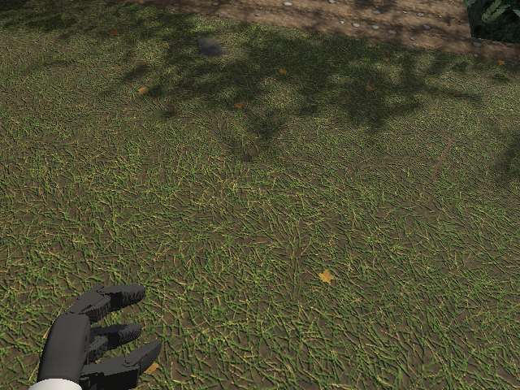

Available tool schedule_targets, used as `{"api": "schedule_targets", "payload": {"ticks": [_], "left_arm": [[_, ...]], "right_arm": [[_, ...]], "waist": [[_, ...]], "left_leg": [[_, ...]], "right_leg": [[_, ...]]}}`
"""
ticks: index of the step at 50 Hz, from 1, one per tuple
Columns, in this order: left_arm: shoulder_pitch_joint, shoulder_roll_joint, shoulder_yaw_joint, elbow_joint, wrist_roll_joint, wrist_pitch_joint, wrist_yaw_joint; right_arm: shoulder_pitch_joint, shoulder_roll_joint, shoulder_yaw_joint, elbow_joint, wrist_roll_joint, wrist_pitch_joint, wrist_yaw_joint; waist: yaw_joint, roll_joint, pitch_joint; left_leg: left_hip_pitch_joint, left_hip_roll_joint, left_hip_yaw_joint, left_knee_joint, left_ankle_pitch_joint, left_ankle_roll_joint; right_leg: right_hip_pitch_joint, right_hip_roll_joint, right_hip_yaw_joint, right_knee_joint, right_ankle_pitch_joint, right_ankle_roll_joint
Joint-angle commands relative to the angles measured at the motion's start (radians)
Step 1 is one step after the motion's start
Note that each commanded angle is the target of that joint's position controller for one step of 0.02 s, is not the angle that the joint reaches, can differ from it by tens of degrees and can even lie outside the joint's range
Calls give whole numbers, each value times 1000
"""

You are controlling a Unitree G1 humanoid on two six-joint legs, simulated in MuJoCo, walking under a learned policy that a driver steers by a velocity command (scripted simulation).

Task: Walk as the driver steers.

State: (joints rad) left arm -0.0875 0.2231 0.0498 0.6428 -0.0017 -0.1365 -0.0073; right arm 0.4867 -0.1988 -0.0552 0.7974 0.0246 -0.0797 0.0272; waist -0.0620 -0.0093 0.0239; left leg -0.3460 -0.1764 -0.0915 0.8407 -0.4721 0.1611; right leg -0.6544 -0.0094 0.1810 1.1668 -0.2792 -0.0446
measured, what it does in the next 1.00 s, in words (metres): goes down, turning right: right foot 0.18 m lower, then left foot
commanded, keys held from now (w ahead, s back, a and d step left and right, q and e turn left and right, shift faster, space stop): w+q+shift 0.04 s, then w+shift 0.20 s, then w+e+shift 0.76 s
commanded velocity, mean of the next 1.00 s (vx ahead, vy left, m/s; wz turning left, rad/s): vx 1.00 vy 0.00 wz -0.28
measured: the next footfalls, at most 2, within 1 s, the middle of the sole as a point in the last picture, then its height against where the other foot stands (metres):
right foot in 0.26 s outside the picture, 0.18 m lower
left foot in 0.60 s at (210, 330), level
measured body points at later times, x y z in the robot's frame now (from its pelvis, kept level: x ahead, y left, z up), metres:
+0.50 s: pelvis +0.45 -0.07 -0.16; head +0.47 -0.06 +0.29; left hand +0.31 +0.14 -0.29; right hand +0.72 -0.24 -0.21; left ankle +0.61 +0.10 -0.83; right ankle +0.37 -0.18 -0.88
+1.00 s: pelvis +0.88 -0.12 -0.21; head +0.89 -0.14 +0.24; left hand +1.19 +0.06 -0.26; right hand +0.74 -0.38 -0.34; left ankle +0.70 +0.10 -0.88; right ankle +1.06 -0.32 -0.88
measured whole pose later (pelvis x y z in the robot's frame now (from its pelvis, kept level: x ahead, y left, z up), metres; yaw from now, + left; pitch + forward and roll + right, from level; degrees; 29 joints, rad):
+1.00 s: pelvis +0.88 -0.12 -0.21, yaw -21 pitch +0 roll +4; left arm 0.08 0.36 0.11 0.66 -0.03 -0.04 -0.09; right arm 0.47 -0.31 -0.10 0.85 0.01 -0.12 -0.03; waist -0.09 -0.04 0.02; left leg 0.16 0.07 0.26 0.56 -0.68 -0.12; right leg -0.78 -0.09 0.03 0.73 0.51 -0.11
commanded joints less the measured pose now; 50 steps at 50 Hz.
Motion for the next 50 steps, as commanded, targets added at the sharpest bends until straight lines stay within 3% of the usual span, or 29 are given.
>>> {"api": "schedule_targets", "payload": {"ticks": [1,3,6,9,10,12,13,14,15,16,17,18,19,21,23,25,27,29,30,31,32,34,35,36,39,42,44,46,50], "left_arm": [[16,96,39,-55,30,2,-23],[-50,12,12,-92,51,-8,-61],[-35,16,21,-105,23,-30,-86],[-21,46,39,-95,-16,-54,-65],[52,65,48,-70,-17,-62,-57],[463,150,99,62,-28,-45,-45],[737,119,87,133,0,-32,-60],[862,69,60,193,29,-21,-69],[770,84,60,185,21,-1,-67],[707,227,97,188,-5,21,-43],[636,86,61,152,24,20,-23],[549,96,48,138,32,-4,-23],[456,77,29,132,23,-11,-16],[408,55,12,129,17,9,4],[433,99,27,138,-17,18,21],[547,122,34,169,-48,16,23],[631,92,25,193,-57,31,23],[620,93,19,199,-41,57,22],[556,106,19,172,-18,70,16],[571,78,9,139,4,61,7],[709,-13,-23,124,-43,55,2],[521,98,10,114,-44,75,15],[461,101,19,101,-31,87,19],[436,90,26,84,-21,97,15],[405,53,29,38,-53,138,-9],[379,66,29,20,-2,133,-35],[287,96,37,22,-23,95,-50],[206,105,39,-4,-3,83,-78],[253,161,60,28,-32,103,-84]], "right_arm": [[-59,-155,-38,-106,9,-21,-68],[-10,-98,-15,-65,15,12,-89],[10,-97,-14,-22,26,21,-85],[31,-66,-8,-5,48,20,-86],[18,-73,-11,-1,53,25,-88],[-120,-102,-16,-44,15,25,-54],[-242,-63,-10,-79,9,0,-29],[-213,59,26,-118,-8,-29,-15],[-65,63,45,-137,32,-50,-27],[-54,-17,47,-162,88,-73,-22],[-235,-112,19,-177,59,-80,-27],[-319,-129,13,-191,36,-81,-40],[-358,-88,23,-198,-11,-62,-52],[-388,-69,34,-223,-45,-55,-56],[-427,-56,42,-227,-62,-63,-42],[-497,-35,43,-249,-26,-61,-28],[-551,-89,18,-277,-7,-74,-24],[-452,-145,-20,-266,-4,-86,-17],[-232,-175,-37,-229,-11,-92,-16],[-2,-258,-58,-200,-7,-81,-22],[24,-272,-63,-148,-4,-78,-4],[-97,-126,-37,-160,-5,-58,-17],[-134,-105,-29,-151,-15,-52,-12],[-172,-90,-27,-139,-27,-51,-10],[-262,-79,-26,-124,17,-56,-4],[-235,-189,-64,-79,-22,-64,-16],[-202,-158,-55,-48,-6,-83,-45],[-194,-170,-50,-46,-14,-73,-75],[-148,-192,-46,-45,-5,-47,-50]], "waist": [[45,-42,-27],[-9,18,-45],[-36,104,-11],[-56,134,40],[-30,131,44],[175,135,-75],[301,53,-105],[279,-174,-160],[169,-435,-211],[138,-497,-254],[139,-97,-208],[96,-34,-95],[23,112,64],[-16,23,105],[16,-53,62],[67,-66,36],[90,-43,32],[10,-58,-77],[-109,-87,-216],[-173,29,-417],[-87,362,-533],[-95,193,-156],[-67,74,-60],[-24,52,-7],[57,100,68],[71,4,11],[52,1,64],[48,2,49],[93,31,57]], "left_leg": [[-79,118,-326,-172,218,113],[-128,89,-296,-143,6,75],[-125,88,-249,-61,-23,36],[103,98,-264,92,58,9],[158,97,-256,185,166,4],[26,114,-205,600,539,10],[-277,44,-147,1005,150,-22],[-682,-16,-177,1234,-311,-16],[-802,54,-168,1220,-263,-31],[-992,102,-75,1226,-209,-86],[-947,207,-89,953,47,-37],[-880,230,-101,852,117,-44],[-754,263,-97,666,184,-101],[-455,304,-56,280,288,-164],[-86,245,32,32,551,-177],[60,172,81,-109,554,-193],[33,154,47,-306,503,-173],[167,139,36,-350,452,-113],[438,222,-35,-263,433,-56],[760,408,-261,-244,249,41],[903,604,-702,-408,-51,155],[628,544,-522,-476,26,83],[478,517,-417,-511,166,82],[366,492,-332,-539,225,75],[212,489,-144,-638,276,36],[235,503,3,-554,442,63],[323,452,110,-501,352,-48],[128,371,287,-481,238,-117],[137,365,392,-305,380,-161]], "right_leg": [[-7,29,-68,-302,376,-24],[150,65,-104,-503,656,-34],[281,64,-154,-639,771,-34],[234,2,-114,-849,721,21],[266,-33,-110,-928,746,33],[668,-119,-123,-923,781,1],[948,-210,-18,-796,732,-99],[1217,-226,1,-438,737,-110],[1220,-227,151,-447,707,-158],[1263,-378,559,-679,12,-390],[1070,-396,701,-876,-390,-323],[838,-392,789,-899,-387,-331],[493,-300,656,-898,-201,-317],[156,-131,369,-938,-38,-255],[-16,-41,163,-939,189,-215],[37,-60,173,-958,241,-217],[278,-82,237,-904,254,-191],[439,-51,196,-690,548,-140],[327,-28,157,-449,589,-106],[143,49,74,-117,368,-64],[-86,76,28,188,-191,-32],[-273,-32,-20,250,-61,-29],[-233,-59,-34,225,-34,-30],[-188,-87,-35,174,-22,-34],[-146,-181,-32,-17,-44,-34],[-143,-175,-92,15,223,-14],[-261,-149,-47,-203,467,-57],[27,-92,-153,-401,866,-55],[264,-19,-253,-442,869,-74]]}}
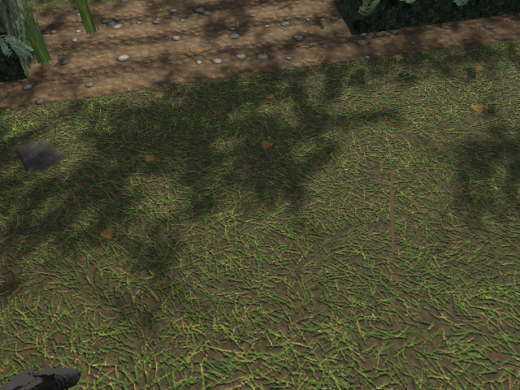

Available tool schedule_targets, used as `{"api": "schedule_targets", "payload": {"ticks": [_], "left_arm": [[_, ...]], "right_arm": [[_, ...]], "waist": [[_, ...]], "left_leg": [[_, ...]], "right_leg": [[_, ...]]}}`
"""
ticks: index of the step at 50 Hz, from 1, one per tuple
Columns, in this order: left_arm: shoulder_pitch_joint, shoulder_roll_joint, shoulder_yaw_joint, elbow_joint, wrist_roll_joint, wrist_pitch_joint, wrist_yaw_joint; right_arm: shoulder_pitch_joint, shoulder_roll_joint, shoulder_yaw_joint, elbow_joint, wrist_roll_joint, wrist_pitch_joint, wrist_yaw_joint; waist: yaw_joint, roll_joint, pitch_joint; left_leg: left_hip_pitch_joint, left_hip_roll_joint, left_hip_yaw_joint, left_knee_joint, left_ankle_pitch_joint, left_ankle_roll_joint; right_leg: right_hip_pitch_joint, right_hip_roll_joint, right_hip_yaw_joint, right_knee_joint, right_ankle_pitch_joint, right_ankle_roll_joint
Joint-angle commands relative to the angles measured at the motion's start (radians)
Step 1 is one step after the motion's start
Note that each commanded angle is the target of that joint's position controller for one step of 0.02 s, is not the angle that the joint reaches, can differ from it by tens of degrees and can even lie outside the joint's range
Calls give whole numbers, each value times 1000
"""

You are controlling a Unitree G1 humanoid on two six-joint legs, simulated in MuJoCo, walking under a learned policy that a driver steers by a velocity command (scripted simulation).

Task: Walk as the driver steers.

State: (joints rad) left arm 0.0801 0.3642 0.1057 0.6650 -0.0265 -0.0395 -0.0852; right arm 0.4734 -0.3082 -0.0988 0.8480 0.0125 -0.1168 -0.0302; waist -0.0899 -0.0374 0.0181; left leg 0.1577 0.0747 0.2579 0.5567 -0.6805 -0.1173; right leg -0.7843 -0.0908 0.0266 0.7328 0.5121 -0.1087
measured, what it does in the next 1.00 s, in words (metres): goes down, turning left: right foot 0.18 m lower, then left foot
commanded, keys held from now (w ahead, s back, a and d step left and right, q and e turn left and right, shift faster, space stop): w+e+shift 0.06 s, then w+shift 0.06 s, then w+q+shift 0.66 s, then w+shift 0.22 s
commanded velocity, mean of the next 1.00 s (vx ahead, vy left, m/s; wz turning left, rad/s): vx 1.00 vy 0.00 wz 0.29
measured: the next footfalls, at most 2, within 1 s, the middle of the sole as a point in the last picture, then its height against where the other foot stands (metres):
right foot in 0.10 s outside the picture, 0.18 m lower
left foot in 0.48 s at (241, 357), level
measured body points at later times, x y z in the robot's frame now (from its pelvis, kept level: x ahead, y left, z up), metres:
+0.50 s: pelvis +0.49 -0.02 -0.17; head +0.49 -0.01 +0.28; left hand +0.52 +0.23 -0.32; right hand +0.61 -0.28 -0.26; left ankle +0.60 +0.06 -0.86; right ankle +0.25 -0.09 -0.78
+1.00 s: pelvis +0.97 -0.03 -0.32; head +0.98 -0.02 +0.13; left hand +0.95 +0.24 -0.44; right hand +1.14 -0.24 -0.44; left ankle +0.79 +0.06 -0.80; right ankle +1.01 -0.15 -1.04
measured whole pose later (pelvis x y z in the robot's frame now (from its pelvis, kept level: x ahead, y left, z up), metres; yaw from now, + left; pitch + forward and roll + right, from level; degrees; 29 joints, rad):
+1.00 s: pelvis +0.97 -0.03 -0.32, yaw +22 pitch +4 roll -3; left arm 0.30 0.22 0.08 0.82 0.03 -0.13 -0.04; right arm 0.33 -0.24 -0.05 0.78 0.08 -0.07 -0.03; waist 0.01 0.05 -0.05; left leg -0.58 -0.06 -0.19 1.87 -0.59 0.09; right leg -0.33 0.07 0.00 0.58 -0.32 -0.02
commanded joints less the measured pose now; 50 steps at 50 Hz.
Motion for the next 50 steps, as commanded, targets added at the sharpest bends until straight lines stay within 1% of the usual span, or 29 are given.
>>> {"api": "schedule_targets", "payload": {"ticks": [1,4,5,6,7,8,10,11,13,16,20,21,23,24,25,26,27,28,29,33,36,41,44,45,46,47,48,49,50], "left_arm": [[116,28,7,18,-2,14,0],[490,113,59,161,18,52,12],[663,130,59,244,37,34,19],[616,218,48,276,69,2,24],[630,177,33,251,49,-17,37],[607,113,33,212,31,-7,40],[432,123,20,189,28,-20,51],[331,92,5,178,36,-33,58],[215,1,-39,163,74,-62,63],[223,20,-40,205,43,-82,110],[337,35,-36,244,38,-79,116],[259,58,-29,216,73,-72,113],[54,103,-16,156,53,-67,113],[-143,104,-14,126,14,-76,94],[-103,-97,-55,52,-3,-106,65],[42,-142,-83,-28,-10,-142,55],[39,-112,-86,-58,-38,-153,45],[3,-50,-62,-55,-35,-141,51],[28,-62,-60,-55,-12,-118,67],[60,-81,-61,-75,51,-92,68],[-175,-115,-73,-136,79,-103,34],[-129,-94,-37,-128,15,-117,18],[276,-36,15,5,11,-129,33],[496,-30,16,72,23,-124,27],[599,2,11,113,58,-114,27],[550,68,30,123,57,-98,28],[554,118,49,139,40,-83,37],[506,1,21,139,69,-87,61],[451,-16,3,154,64,-115,63]], "right_arm": [[-128,-126,-11,-102,22,-2,14],[-134,-153,-6,-79,55,5,24],[-277,-106,-1,-95,58,3,21],[-267,32,34,-197,-23,-30,19],[-54,46,63,-208,-10,-60,35],[-53,-43,53,-169,25,-61,40],[-127,-37,40,-181,82,-53,21],[-226,-40,46,-195,69,-20,11],[-205,-18,52,-171,56,44,5],[-317,15,67,-207,-6,45,22],[-455,14,68,-260,17,33,69],[-239,-31,33,-186,14,26,80],[315,-185,-56,-9,11,43,78],[616,-167,-59,102,7,67,73],[502,-48,1,114,-9,57,91],[229,7,46,-4,-14,29,93],[82,5,40,-68,-17,17,93],[-32,-16,28,-121,-12,3,105],[-147,-91,8,-167,-1,-9,104],[-222,-92,11,-205,-2,14,17],[8,-18,30,-103,43,33,-26],[29,25,32,-60,52,77,-24],[-110,-3,23,-109,29,97,-14],[-158,57,36,-135,7,83,8],[-91,166,69,-175,2,46,29],[39,160,83,-189,53,15,24],[16,101,88,-200,82,-4,16],[-195,36,64,-233,89,-13,3],[-277,17,63,-244,84,-12,-8]], "waist": [[139,69,55],[308,142,-53],[430,-92,50],[274,-396,107],[180,-367,-200],[223,-79,-295],[89,85,-238],[69,135,-92],[17,107,75],[56,-31,90],[139,64,85],[42,51,-28],[-251,-40,-190],[-448,122,-161],[-267,543,-10],[-27,602,-9],[43,373,0],[113,-40,38],[182,-102,47],[204,-65,-16],[29,18,-5],[12,146,-4],[213,155,-101],[293,91,-133],[269,-194,-190],[183,-490,-230],[194,-434,-291],[206,-116,-251],[174,-80,-143]], "left_leg": [[-300,126,50,88,788,102],[-303,140,-15,819,1072,70],[-534,-27,-24,1396,311,43],[-977,-88,-126,1605,-214,80],[-1129,-71,-372,1441,-87,105],[-1139,-2,-382,1251,-16,153],[-1209,32,-403,1155,233,163],[-1154,91,-416,1033,296,119],[-968,144,-461,871,331,76],[-840,118,-380,495,666,98],[-790,17,-223,286,749,185],[-532,-71,-141,395,858,218],[48,-183,-82,530,691,251],[244,-124,-153,365,710,318],[129,-108,-434,134,552,412],[30,14,-858,-34,386,513],[-75,114,-1099,-245,272,547],[-306,112,-1132,-249,176,509],[-486,120,-1110,-152,252,535],[-916,-26,-756,-19,599,460],[-723,-152,-653,84,172,367],[-561,-173,-607,340,80,259],[-526,-188,-502,839,412,222],[-812,-222,-508,1167,88,215],[-1186,-218,-544,1393,-92,226],[-1357,-156,-496,1508,-58,198],[-1523,-126,-439,1584,1,166],[-1530,-64,-488,1340,223,218],[-1488,-35,-516,1279,279,220]], "right_leg": [[427,90,-145,-36,19,-8],[805,34,-115,-239,17,-94],[958,-25,-21,-493,104,-194],[1129,-1,-1,-144,583,-138],[1408,-97,231,19,460,-263],[1395,-132,304,-87,-47,-272],[1063,-302,611,-255,-606,-320],[728,-361,689,-319,-630,-325],[293,-327,527,-382,-650,-268],[262,-125,169,-419,-624,-139],[559,-90,-44,-450,-215,-46],[563,-89,-101,-327,132,-16],[361,-60,-146,151,550,38],[162,93,-180,792,-13,91],[-95,259,-46,1171,-1084,115],[-223,227,137,1113,-1180,73],[-210,203,140,976,-1086,40],[-88,173,136,800,-946,0],[-16,145,144,739,-915,13],[428,109,30,383,-589,78],[330,136,52,-85,-137,44],[570,108,56,-425,-11,89],[873,-54,70,-544,109,96],[1156,-129,149,-365,-37,46],[1432,-143,147,17,86,63],[1440,-215,333,1,136,-29],[1463,-337,587,-141,-362,-222],[1305,-385,773,-376,-948,-224],[1119,-424,902,-420,-968,-253]]}}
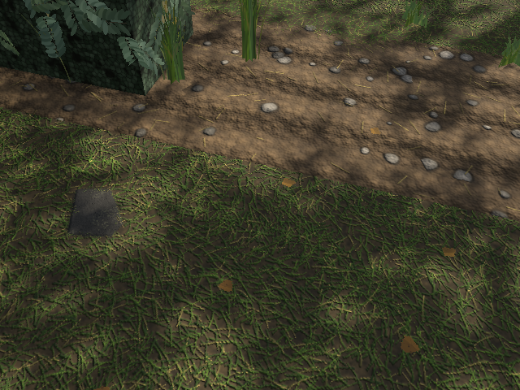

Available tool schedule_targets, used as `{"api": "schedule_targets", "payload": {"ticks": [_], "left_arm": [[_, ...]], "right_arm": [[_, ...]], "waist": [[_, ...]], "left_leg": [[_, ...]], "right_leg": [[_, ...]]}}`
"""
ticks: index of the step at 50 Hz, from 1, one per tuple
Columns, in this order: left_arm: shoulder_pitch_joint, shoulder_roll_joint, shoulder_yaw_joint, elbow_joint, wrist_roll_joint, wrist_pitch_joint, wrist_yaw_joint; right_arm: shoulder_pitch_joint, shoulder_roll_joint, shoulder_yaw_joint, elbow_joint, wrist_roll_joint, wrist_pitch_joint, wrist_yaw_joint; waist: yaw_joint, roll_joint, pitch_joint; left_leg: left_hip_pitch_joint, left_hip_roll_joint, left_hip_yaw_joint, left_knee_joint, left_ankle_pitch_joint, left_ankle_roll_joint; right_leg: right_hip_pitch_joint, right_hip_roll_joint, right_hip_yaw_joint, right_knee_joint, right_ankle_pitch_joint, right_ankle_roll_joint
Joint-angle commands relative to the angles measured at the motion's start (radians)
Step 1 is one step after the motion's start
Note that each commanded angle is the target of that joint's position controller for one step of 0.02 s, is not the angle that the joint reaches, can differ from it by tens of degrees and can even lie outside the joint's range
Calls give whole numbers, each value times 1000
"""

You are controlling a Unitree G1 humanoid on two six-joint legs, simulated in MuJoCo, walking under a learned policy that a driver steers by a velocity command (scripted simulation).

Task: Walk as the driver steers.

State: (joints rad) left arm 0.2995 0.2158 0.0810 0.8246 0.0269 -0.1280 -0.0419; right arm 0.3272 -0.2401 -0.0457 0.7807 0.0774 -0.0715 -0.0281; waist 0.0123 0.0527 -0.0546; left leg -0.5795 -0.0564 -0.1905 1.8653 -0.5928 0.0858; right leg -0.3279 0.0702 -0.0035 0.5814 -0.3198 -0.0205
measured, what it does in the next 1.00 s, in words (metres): walks ahead, turning right: left foot, then right foot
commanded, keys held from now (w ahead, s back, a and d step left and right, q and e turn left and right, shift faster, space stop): w+shift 0.16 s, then e+shift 0.64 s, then shift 0.10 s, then q+shift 0.10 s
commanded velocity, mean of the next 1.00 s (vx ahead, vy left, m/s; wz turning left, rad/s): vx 0.39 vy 0.00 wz -0.43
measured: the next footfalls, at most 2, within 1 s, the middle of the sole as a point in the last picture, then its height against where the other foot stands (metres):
left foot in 0.26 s outside the picture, level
right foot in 0.68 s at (339, 357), level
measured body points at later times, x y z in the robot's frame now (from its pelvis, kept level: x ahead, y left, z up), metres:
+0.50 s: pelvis +0.38 +0.01 +0.02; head +0.43 +0.00 +0.47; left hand +0.55 +0.27 -0.09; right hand +0.47 -0.27 -0.09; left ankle +0.41 +0.12 -0.72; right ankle +0.43 -0.14 -0.64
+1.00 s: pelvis +0.53 -0.05 +0.01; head +0.56 -0.09 +0.46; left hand +0.80 +0.10 -0.07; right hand +0.56 -0.38 -0.09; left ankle +0.65 +0.07 -0.67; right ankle +0.57 -0.15 -0.72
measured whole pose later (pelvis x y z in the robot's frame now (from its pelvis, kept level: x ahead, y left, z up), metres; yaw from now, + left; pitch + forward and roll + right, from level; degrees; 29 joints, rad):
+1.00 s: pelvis +0.53 -0.05 +0.01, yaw -30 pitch +2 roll +1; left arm 0.16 0.27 0.06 0.60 0.02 0.04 0.04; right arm 0.04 -0.29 -0.06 0.74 0.00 0.00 -0.03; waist 0.02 0.02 0.06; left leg -0.56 0.03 -0.08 0.94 -0.34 -0.07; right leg -0.39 0.13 0.12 0.45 -0.08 -0.08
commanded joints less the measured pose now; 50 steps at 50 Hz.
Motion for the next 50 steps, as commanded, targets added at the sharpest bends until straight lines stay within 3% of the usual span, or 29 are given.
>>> {"api": "schedule_targets", "payload": {"ticks": [1,2,3,4,5,8,10,11,12,13,14,15,16,17,18,21,23,27,30,33,34,35,36,37,38,39,42,46,50], "left_arm": [[123,60,-10,10,-19,-38,23],[74,15,-32,19,-25,-33,19],[-26,14,-45,5,-22,-16,27],[-21,59,-36,11,-20,-10,36],[17,92,-30,26,-28,-9,45],[177,135,-22,86,-76,3,56],[272,134,-32,115,-60,25,62],[301,147,-33,127,-49,35,64],[270,177,-32,128,-40,44,61],[202,202,-29,95,-29,42,56],[288,49,-65,66,8,32,51],[388,97,-59,81,-37,18,39],[279,151,-37,26,-67,26,45],[166,153,-28,-13,-72,44,59],[119,129,-25,-19,-61,61,65],[167,35,-21,-34,-60,127,63],[89,40,-14,-88,-54,144,66],[9,82,-2,-114,-41,140,24],[-44,135,18,-151,-33,164,-2],[26,203,58,-153,-26,168,5],[120,259,84,-131,-23,163,20],[60,373,98,-160,-33,161,36],[10,397,87,-232,14,136,24],[-10,358,81,-260,-4,117,6],[-38,325,71,-259,-29,107,10],[-76,278,57,-263,-51,112,21],[-148,233,39,-308,-28,137,60],[-104,231,34,-302,-21,152,86],[-149,119,-18,-288,8,153,78]], "right_arm": [[-205,-47,12,-184,-28,-35,-1],[-228,-25,15,-185,-57,-22,15],[-227,-18,18,-204,-64,-22,23],[-258,-17,18,-223,-86,-30,27],[-288,-6,24,-226,-97,-35,40],[-452,20,38,-273,-61,-29,58],[-491,0,23,-300,-65,-48,76],[-419,-38,2,-288,-68,-56,81],[-241,-78,-20,-245,-72,-60,77],[-11,-139,-40,-191,-94,-56,61],[114,-231,-44,-156,-135,-49,51],[169,-179,-31,-164,-138,-46,58],[69,-170,-35,-174,-120,-33,56],[-23,-116,-25,-162,-98,-30,48],[-77,-81,-14,-149,-90,-33,40],[-230,-48,-14,-146,-97,-33,37],[-300,-84,-29,-140,-94,-32,27],[-325,-139,-49,-109,-72,-19,-7],[-322,-166,-60,-90,-42,-10,-7],[-315,-190,-74,-83,-16,5,0],[-270,-175,-70,-80,-31,13,8],[-188,-90,-46,-104,-98,20,17],[-105,-126,-41,-119,-100,25,21],[-190,-189,-50,-125,-73,23,21],[-257,-177,-47,-145,-69,23,14],[-276,-165,-46,-130,-85,29,0],[-270,-163,-49,-112,-87,48,-3],[-254,-110,-31,-86,-79,60,0],[-220,-90,-17,-63,-75,81,-2]], "waist": [[-1,-29,130],[-41,25,181],[-100,-29,200],[-79,-117,186],[-58,-135,146],[16,-84,163],[22,-99,136],[-19,-155,68],[-126,-204,-17],[-245,-222,-128],[-186,110,-354],[-192,146,-601],[-168,118,-498],[-135,83,-292],[-92,16,-158],[39,49,-25],[58,59,26],[45,60,-31],[47,32,-4],[100,-8,-12],[134,-111,-24],[20,-433,11],[-15,-415,-231],[42,-225,-258],[33,-158,-184],[11,-80,-123],[-28,-116,-108],[-12,-96,-142],[-7,-142,-121]], "left_leg": [[-675,127,-80,-175,250,-14],[-528,168,-83,-375,278,-23],[-342,193,-7,-606,333,-38],[-216,181,79,-730,488,-57],[-67,168,130,-824,607,-61],[5,105,210,-1105,637,-40],[88,12,253,-1283,619,-16],[208,-31,259,-1323,620,0],[435,-31,241,-1354,718,24],[769,105,120,-1306,932,64],[1121,467,-200,-1172,1533,175],[1235,583,-440,-1199,1618,291],[1104,535,-318,-1255,1467,281],[922,464,-181,-1314,1391,228],[745,416,-101,-1378,1307,199],[376,385,82,-1541,1090,152],[267,386,177,-1602,1045,137],[289,316,362,-1568,868,68],[344,358,375,-1509,805,40],[377,331,413,-1258,925,-25],[303,267,417,-1028,802,-74],[44,108,415,-689,-20,-155],[-120,-14,167,-446,-144,-174],[-151,15,75,-436,-49,-140],[-164,32,60,-498,43,-114],[-148,61,49,-575,105,-110],[-11,62,69,-749,190,-110],[39,65,100,-860,234,-157],[180,125,128,-965,293,-164]], "right_leg": [[364,-536,773,-265,129,-300],[147,-439,560,-267,189,-244],[-59,-322,372,-349,174,-185],[-136,-253,277,-383,317,-165],[-166,-222,200,-412,404,-161],[55,-235,137,-494,512,-156],[238,-238,131,-366,912,-126],[297,-241,139,-245,1090,-108],[254,-224,127,-41,1173,-75],[45,-182,131,227,1009,-30],[-222,-21,77,698,-114,28],[-303,10,292,916,-334,39],[-382,-59,232,913,-290,61],[-448,-106,141,835,-220,74],[-452,-128,104,802,-181,83],[-288,-174,75,698,-133,91],[-276,-190,52,552,-40,96],[-102,-161,3,209,377,45],[-72,-149,-27,135,345,3],[57,-58,-108,30,250,-75],[193,-37,-49,-46,413,-123],[305,-230,292,-70,981,-226],[460,-399,736,-190,656,-431],[450,-390,721,-270,439,-394],[380,-345,654,-277,300,-332],[296,-302,591,-279,221,-274],[152,-233,458,-268,321,-208],[147,-233,382,-223,486,-211],[40,-215,297,-251,286,-193]]}}
Keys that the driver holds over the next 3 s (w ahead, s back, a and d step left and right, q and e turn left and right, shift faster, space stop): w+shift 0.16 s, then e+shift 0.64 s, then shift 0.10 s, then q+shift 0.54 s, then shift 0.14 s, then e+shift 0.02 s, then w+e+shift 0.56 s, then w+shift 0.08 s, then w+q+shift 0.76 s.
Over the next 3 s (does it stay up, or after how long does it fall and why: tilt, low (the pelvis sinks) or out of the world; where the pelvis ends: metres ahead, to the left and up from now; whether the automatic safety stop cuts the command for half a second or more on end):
stays up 1.32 -0.38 0.00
